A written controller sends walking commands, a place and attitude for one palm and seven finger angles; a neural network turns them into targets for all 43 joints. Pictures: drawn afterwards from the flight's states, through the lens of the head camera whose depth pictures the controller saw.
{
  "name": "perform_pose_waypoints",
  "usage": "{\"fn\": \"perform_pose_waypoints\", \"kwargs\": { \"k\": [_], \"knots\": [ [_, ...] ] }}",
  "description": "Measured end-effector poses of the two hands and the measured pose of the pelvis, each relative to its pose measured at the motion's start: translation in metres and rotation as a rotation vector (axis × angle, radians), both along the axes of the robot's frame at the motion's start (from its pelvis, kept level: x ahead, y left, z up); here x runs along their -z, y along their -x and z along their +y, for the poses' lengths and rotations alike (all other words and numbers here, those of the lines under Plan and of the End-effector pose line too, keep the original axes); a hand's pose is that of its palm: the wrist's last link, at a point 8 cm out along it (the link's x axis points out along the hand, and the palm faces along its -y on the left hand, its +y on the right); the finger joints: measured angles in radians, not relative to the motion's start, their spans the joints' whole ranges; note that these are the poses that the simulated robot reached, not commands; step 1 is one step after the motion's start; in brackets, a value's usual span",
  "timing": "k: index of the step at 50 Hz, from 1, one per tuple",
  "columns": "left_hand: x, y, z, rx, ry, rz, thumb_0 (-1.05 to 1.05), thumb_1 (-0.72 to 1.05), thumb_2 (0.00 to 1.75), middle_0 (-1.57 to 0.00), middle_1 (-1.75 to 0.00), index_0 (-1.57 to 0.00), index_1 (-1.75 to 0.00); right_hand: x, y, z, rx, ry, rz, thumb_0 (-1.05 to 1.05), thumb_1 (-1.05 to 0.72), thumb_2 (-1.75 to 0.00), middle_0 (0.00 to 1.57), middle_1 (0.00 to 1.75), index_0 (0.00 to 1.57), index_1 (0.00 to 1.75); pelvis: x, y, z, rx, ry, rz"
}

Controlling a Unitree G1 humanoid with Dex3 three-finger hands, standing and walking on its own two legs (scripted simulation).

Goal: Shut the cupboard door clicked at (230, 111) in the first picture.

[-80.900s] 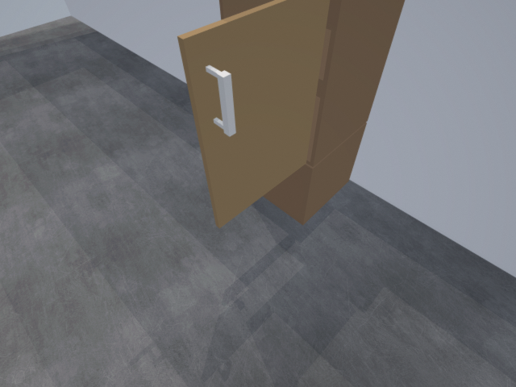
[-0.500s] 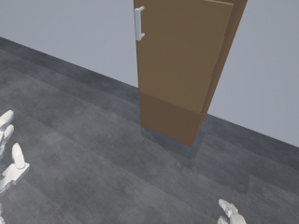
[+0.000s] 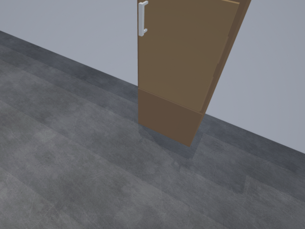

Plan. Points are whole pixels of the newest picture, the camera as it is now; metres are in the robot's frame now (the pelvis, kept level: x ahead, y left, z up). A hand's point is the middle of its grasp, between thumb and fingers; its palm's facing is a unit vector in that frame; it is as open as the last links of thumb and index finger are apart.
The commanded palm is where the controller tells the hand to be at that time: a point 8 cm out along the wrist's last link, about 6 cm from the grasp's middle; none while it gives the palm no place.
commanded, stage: let the arm hang, fingers relaxed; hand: left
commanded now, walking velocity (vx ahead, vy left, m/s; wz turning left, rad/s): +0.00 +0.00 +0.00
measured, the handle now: (143, 18) +0.96 +0.08 +0.12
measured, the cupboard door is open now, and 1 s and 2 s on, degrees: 0 0 0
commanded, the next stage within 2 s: look to check the result in 0.78 s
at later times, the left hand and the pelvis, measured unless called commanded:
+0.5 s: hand out of the picture -0.04 +0.18 -0.16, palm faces +0.03 -0.97 -0.22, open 7.4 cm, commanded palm none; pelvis +0.00 +0.00 +0.01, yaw +0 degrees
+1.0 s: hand out of the picture -0.02 +0.16 -0.17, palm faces +0.04 -0.99 -0.17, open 7.4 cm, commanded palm none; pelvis +0.01 +0.00 +0.01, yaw +0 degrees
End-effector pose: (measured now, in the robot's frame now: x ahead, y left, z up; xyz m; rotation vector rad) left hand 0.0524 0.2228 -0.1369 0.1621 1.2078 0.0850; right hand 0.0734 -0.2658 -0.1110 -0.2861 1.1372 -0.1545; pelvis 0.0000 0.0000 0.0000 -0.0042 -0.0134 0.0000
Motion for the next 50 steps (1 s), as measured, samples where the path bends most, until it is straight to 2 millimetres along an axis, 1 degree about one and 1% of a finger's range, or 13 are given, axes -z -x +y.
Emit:
{"fn": "perform_pose_waypoints", "kwargs": {
  "k": [3,5,7,10,13,17,20,23,29,34,41,50],
  "knots": [
    [0.011,0.043,0.001,-0.045,0.013,0.127,0.0,0.98,0.89,-0.21,-0.3,-0.2,-0.3,0.002,0.037,0.003,0.026,0.006,0.131,0.01,-0.91,-0.9,0.2,0.3,0.2,0.3,-0.003,0.001,-0.004,-0.01,0.009,-0.003],
    [0.012,0.068,0.002,-0.068,0.015,0.196,0.0,0.98,0.89,-0.21,-0.3,-0.2,-0.3,0.005,0.057,0.007,0.047,0.0,0.193,0.01,-0.91,-0.9,0.2,0.3,0.2,0.3,-0.004,0.001,-0.004,-0.015,0.014,-0.004],
    [0.009,0.088,0.005,-0.087,0.006,0.25,0.0,0.97,0.89,-0.21,-0.3,-0.2,-0.3,0.009,0.072,0.012,0.066,-0.016,0.237,0.01,-0.91,-0.9,0.2,0.3,0.2,0.3,-0.005,0.001,-0.002,-0.016,0.017,-0.008],
    [0.001,0.11,0.011,-0.109,-0.019,0.306,0.0,0.95,0.89,-0.2,-0.3,-0.2,-0.3,0.016,0.087,0.023,0.086,-0.05,0.27,0.01,-0.91,-0.9,0.2,0.3,0.2,0.3,-0.007,0.001,0.0,-0.015,0.017,-0.013],
    [-0.006,0.121,0.016,-0.121,-0.048,0.333,0.01,0.93,0.89,-0.2,-0.3,-0.2,-0.3,0.024,0.093,0.035,0.099,-0.089,0.278,0.01,-0.91,-0.9,0.2,0.3,0.2,0.3,-0.007,0.001,0.002,-0.01,0.013,-0.017],
    [-0.011,0.122,0.019,-0.124,-0.074,0.331,0.01,0.92,0.89,-0.2,-0.3,-0.2,-0.3,0.032,0.095,0.049,0.11,-0.138,0.27,0.01,-0.91,-0.9,0.2,0.3,0.2,0.3,-0.008,0.002,0.003,-0.003,0.008,-0.02],
    [-0.011,0.114,0.017,-0.119,-0.077,0.309,0.0,0.91,0.89,-0.2,-0.3,-0.2,-0.3,0.036,0.094,0.057,0.116,-0.164,0.259,0.01,-0.91,-0.9,0.2,0.3,0.2,0.3,-0.008,0.002,0.003,0.002,0.004,-0.021],
    [-0.008,0.102,0.011,-0.111,-0.066,0.277,0.0,0.91,0.89,-0.2,-0.3,-0.2,-0.3,0.037,0.093,0.062,0.123,-0.179,0.25,0.01,-0.91,-0.9,0.2,0.3,0.2,0.3,-0.007,0.001,0.002,0.006,0.001,-0.022],
    [-0.001,0.077,-0.009,-0.093,-0.018,0.213,0.0,0.91,0.89,-0.2,-0.3,-0.2,-0.3,0.035,0.093,0.062,0.136,-0.176,0.242,0.01,-0.91,-0.9,0.2,0.3,0.2,0.3,-0.007,-0.001,-0.001,0.009,-0.003,-0.021],
    [0.003,0.063,-0.024,-0.084,0.02,0.185,0.0,0.91,0.89,-0.2,-0.3,-0.2,-0.3,0.032,0.095,0.057,0.147,-0.159,0.248,0.01,-0.91,-0.9,0.2,0.3,0.2,0.3,-0.008,-0.004,-0.003,0.007,-0.002,-0.02],
    [0.005,0.065,-0.027,-0.086,0.03,0.209,0.01,0.91,0.89,-0.2,-0.3,-0.2,-0.3,0.028,0.099,0.051,0.159,-0.137,0.266,0.01,-0.91,-0.9,0.2,0.3,0.2,0.3,-0.009,-0.008,-0.005,0.007,0.0,-0.02],
    [0.002,0.075,-0.017,-0.101,0.004,0.255,0.0,0.91,0.89,-0.2,-0.3,-0.2,-0.3,0.027,0.095,0.051,0.154,-0.136,0.284,0.01,-0.91,-0.9,0.2,0.3,0.2,0.3,-0.009,-0.013,-0.005,0.006,0.002,-0.018]
  ]
}}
